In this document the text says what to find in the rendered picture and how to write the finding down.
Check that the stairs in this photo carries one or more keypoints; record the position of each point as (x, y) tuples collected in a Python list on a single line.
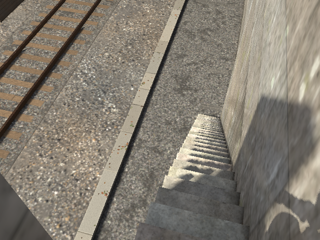
[(198, 198)]

